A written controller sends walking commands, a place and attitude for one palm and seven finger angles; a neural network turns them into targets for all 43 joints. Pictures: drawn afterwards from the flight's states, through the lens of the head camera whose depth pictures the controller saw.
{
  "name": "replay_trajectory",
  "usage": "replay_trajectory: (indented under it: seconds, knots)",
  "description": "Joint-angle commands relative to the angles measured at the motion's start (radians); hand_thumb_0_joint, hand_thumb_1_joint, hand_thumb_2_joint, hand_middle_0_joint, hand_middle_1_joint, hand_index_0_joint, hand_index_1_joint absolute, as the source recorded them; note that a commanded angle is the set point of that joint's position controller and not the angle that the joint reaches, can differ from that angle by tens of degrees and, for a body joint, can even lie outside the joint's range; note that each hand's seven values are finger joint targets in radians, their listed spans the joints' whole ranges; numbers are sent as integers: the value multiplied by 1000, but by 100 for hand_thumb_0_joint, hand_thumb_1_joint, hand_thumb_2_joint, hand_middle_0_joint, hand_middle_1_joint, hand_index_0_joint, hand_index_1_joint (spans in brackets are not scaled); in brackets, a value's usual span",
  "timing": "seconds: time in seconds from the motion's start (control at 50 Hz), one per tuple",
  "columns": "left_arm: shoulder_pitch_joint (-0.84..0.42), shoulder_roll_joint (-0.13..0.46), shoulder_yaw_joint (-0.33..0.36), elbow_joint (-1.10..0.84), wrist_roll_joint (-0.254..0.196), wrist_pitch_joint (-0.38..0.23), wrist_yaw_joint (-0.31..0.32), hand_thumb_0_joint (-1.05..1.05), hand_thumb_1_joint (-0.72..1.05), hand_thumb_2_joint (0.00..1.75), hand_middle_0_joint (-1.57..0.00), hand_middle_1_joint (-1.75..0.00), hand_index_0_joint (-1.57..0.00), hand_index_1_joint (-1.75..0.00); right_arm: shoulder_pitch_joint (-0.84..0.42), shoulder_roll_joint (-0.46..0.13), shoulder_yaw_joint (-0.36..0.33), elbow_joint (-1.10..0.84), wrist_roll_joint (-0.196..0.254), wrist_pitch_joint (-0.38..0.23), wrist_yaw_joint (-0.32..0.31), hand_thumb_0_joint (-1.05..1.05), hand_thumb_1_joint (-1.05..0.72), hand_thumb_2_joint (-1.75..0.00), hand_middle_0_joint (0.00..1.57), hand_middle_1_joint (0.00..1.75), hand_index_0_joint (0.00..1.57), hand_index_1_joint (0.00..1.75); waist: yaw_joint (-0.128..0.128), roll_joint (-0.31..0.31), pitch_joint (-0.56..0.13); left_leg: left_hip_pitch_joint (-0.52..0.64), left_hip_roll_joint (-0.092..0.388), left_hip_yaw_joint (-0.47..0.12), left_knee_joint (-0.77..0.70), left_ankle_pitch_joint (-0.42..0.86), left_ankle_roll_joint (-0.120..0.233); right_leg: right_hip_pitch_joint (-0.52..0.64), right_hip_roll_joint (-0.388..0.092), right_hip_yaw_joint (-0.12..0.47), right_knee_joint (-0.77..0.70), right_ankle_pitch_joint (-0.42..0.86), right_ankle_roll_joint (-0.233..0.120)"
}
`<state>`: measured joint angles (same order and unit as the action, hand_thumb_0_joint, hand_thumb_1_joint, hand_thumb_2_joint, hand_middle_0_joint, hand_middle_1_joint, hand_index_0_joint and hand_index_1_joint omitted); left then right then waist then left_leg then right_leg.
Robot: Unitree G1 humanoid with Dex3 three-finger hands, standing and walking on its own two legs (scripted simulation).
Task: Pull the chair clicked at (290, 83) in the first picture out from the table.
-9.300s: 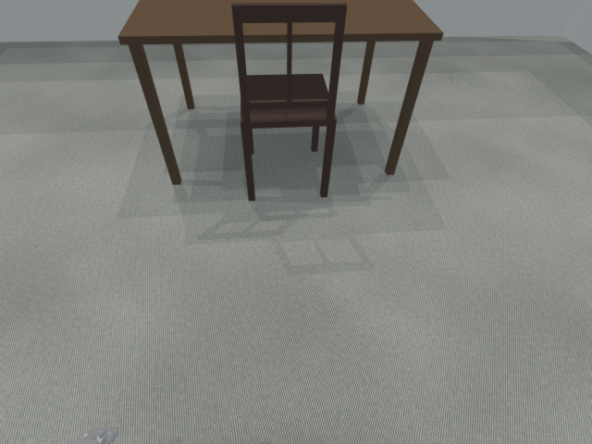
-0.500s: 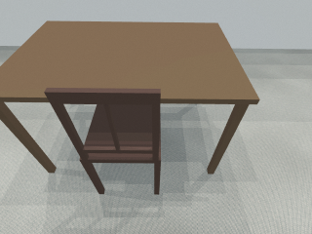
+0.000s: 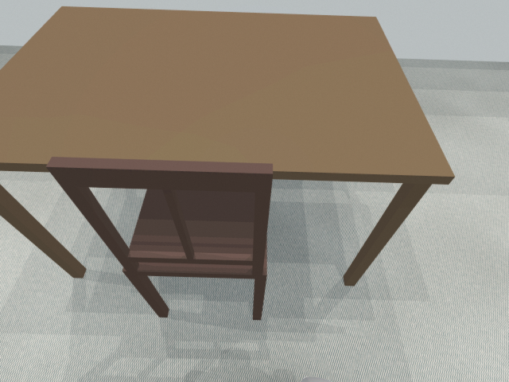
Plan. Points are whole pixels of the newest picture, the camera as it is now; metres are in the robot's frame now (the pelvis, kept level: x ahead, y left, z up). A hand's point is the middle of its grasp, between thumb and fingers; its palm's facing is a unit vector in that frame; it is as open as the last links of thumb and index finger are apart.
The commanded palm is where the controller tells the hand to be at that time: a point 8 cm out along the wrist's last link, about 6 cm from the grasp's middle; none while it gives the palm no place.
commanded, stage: come to a stop and stand still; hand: left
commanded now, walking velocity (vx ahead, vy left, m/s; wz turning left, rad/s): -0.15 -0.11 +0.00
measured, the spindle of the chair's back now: (181, 226) +0.42 +0.18 -0.10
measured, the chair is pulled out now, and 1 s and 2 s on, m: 0.00 0.00 0.00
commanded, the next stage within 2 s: look again from close up in 1.76 s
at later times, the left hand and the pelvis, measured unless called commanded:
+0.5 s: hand out of the picture +0.07 +0.20 -0.17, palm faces +0.01 -0.98 -0.20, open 7.3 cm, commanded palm none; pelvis +0.01 +0.03 -0.01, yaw -1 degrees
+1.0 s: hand out of the picture +0.02 +0.24 -0.17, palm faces -0.01 -0.98 -0.21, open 7.4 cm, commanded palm none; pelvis +0.03 +0.05 +0.00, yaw -1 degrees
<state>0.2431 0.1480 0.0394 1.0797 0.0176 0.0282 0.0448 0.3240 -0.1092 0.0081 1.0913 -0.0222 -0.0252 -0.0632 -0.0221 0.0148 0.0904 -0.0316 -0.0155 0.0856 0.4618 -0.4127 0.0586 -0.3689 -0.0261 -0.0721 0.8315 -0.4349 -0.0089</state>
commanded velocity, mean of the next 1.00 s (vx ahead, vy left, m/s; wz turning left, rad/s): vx -0.02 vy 0.01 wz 0.00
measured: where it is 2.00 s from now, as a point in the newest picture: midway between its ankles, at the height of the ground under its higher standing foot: outside the picture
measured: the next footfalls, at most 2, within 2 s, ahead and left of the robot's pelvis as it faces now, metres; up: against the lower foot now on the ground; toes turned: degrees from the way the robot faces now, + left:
right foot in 0.10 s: +0.09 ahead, -0.12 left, +0.00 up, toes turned -1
left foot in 0.40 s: +0.02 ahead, +0.09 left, +0.00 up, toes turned +0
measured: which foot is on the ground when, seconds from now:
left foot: down 0.00-0.12, up 0.14-0.38, down 0.40-1.00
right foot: up 0.00-0.08, down 0.10-1.00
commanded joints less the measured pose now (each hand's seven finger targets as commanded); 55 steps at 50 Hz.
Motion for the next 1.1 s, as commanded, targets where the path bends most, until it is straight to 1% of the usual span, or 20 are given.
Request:
replay_trajectory:
  seconds: [0.0, 0.04, 0.06, 0.08, 0.1, 0.12, 0.16, 0.28, 0.32, 0.34, 0.36, 0.38, 0.42, 0.44, 0.5, 0.54, 0.6, 0.66, 0.92, 1.08]
  knots:
    - [55, 59, 21, -95, -4, -7, -8, 0, 90, 90, -20, -30, -20, -30, 56, -179, -52, -22, 0, 17, -13, 0, -90, -90, 20, 30, 20, 30, 30, 104, -2, 12, 279, -137, -15, 1238, 47, 7, 15, -8, -111, 106, -22]
    - [126, 84, 29, -103, 0, -12, -10, 0, 90, 90, -20, -30, -20, -30, 37, -198, -67, -36, 8, 23, -11, 0, -90, -90, 20, 30, 20, 30, 68, 99, -45, -3, 242, -112, 97, 1209, 16, 111, 22, -3, -244, 267, -38]
    - [185, 116, 36, -93, 4, -20, -8, 0, 90, 90, -20, -30, -20, -30, 35, -193, -75, -46, 15, 26, -9, 0, -90, -90, 20, 30, 20, 30, 92, 29, -100, -54, 179, -84, 232, 1059, -14, 217, -19, 65, -320, 576, -66]
    - [217, 178, 46, -87, 9, -31, 0, 0, 90, 90, -20, -30, -20, -30, 67, -163, -82, -56, 22, 30, -3, 0, -90, -90, 20, 30, 20, 30, 82, -128, -173, -182, 54, -21, 435, 604, -50, 342, -181, 246, -317, 1071, -160]
    - [192, 201, 45, -81, 1, -36, 0, 0, 90, 90, -20, -30, -20, -30, 63, -114, -82, -66, 28, 41, 0, 0, -90, -90, 20, 30, 20, 30, 58, -190, -165, -289, -33, -27, 606, -188, -74, 354, -348, 335, -371, 1302, -279]
    - [129, 173, 34, -101, -1, -42, 7, 0, 90, 90, -20, -30, -20, -30, 8, -87, -75, -67, 24, 55, 1, 0, -90, -90, 20, 30, 20, 30, 53, -166, -146, -309, 10, -128, 634, -243, -65, 279, -337, 336, -392, 1185, -298]
    - [30, 151, 26, -135, 7, -35, 14, 0, 90, 90, -20, -30, -20, -30, -19, -82, -70, -71, 18, 67, 12, 0, -90, -90, 20, 30, 20, 30, 25, -146, -91, -329, 35, -127, 596, -201, -75, 188, -287, 278, -413, 984, -270]
    - [-3, 204, 38, -153, 13, -31, 4, 0, 90, 90, -20, -30, -20, -30, -17, -90, -63, -80, 17, 58, 37, 0, -90, -90, 20, 30, 20, 30, 21, -148, -152, -245, 18, -49, 284, -31, -93, 172, -225, 252, -426, 686, -206]
    - [-27, 201, 38, -157, 9, -27, 0, 0, 90, 90, -20, -30, -20, -30, -2, -95, -61, -83, 16, 49, 37, 0, -90, -90, 20, 30, 20, 30, 1, -153, -131, -166, 16, -36, 125, 84, -91, 119, -202, 235, -408, 563, -154]
    - [32, 230, 38, -149, 7, -48, 37, 0, 90, 90, -20, -30, -20, -30, -27, -188, -80, -153, 23, 21, 42, 0, -90, -90, 20, 30, 20, 30, -6, -55, -407, -146, 29, -21, 104, 91, -96, 369, -228, 299, -308, 902, -113]
    - [32, 224, 28, -187, -2, -41, 31, 0, 90, 90, -20, -30, -20, -30, -69, -140, -70, -199, 18, 21, 44, 0, -90, -90, 20, 30, 20, 30, 15, -70, -400, -173, 17, -43, 81, 72, -73, 336, -190, 250, -298, 597, -88]
    - [0, 190, 18, -191, -3, -38, 24, 0, 90, 90, -20, -30, -20, -30, -83, -149, -60, -213, 6, 21, 45, 0, -90, -90, 20, 30, 20, 30, 9, 0, -323, -159, 34, -46, 39, 97, -61, 246, -155, 219, -314, 390, -76]
    - [-35, 171, 6, -209, 3, -21, 11, 0, 90, 90, -20, -30, -20, -30, -109, -172, -56, -234, 2, 24, 51, 0, -90, -90, 20, 30, 20, 30, 9, 99, -34, -295, 105, -163, -30, 95, -29, 47, -80, 151, -347, 89, -39]
    - [-27, 160, -1, -214, 10, -12, 5, 0, 90, 90, -20, -30, -20, -30, -122, -188, -54, -247, 0, 23, 54, 0, -90, -90, 20, 30, 20, 30, 14, 160, 58, -378, 133, -224, -117, 18, -14, 31, -31, 104, -318, 48, -24]
    - [49, 140, -13, -202, 13, -9, -9, 0, 90, 90, -20, -30, -20, -30, -142, -223, -56, -275, 0, 19, 55, 0, -90, -90, 20, 30, 20, 30, 47, 102, 70, -458, 161, -266, -208, -105, 17, 112, 0, 55, -264, 128, -10]
    - [66, 137, -18, -202, 11, -16, -14, 0, 90, 90, -20, -30, -20, -30, -130, -229, -53, -276, 2, 17, 55, 0, -90, -90, 20, 30, 20, 30, 42, 52, 32, -406, 139, -249, -197, -104, 8, 114, -7, 80, -301, 153, -12]
    - [71, 149, -18, -204, 10, -20, -17, 0, 90, 90, -20, -30, -20, -30, -118, -230, -53, -269, 2, 17, 58, 0, -90, -90, 20, 30, 20, 30, 36, 59, 20, -379, 135, -252, -215, -136, 4, 102, -10, 87, -320, 146, -11]
    - [73, 143, -22, -195, 7, -31, -16, 0, 90, 90, -20, -30, -20, -30, -89, -229, -48, -246, 5, 10, 57, 0, -90, -90, 20, 30, 20, 30, 27, -4, -25, -306, 128, -237, -195, -59, 0, 101, -25, 115, -357, 173, -13]
    - [102, 143, -33, -88, -3, -44, -8, 0, 90, 90, -20, -30, -20, -30, -42, -203, -28, -124, 14, -13, 45, 0, -90, -90, 20, 30, 20, 30, 25, -6, -81, -164, 113, -179, -129, 318, -10, 155, -66, 130, -385, 320, -6]
    - [92, 132, -35, -53, -5, -40, -2, 0, 90, 90, -20, -30, -20, -30, -24, -188, -23, -67, 14, -12, 39, 0, -90, -90, 20, 30, 20, 30, 27, -5, -41, -162, 112, -167, -121, 366, -13, 168, -66, 127, -390, 336, -5]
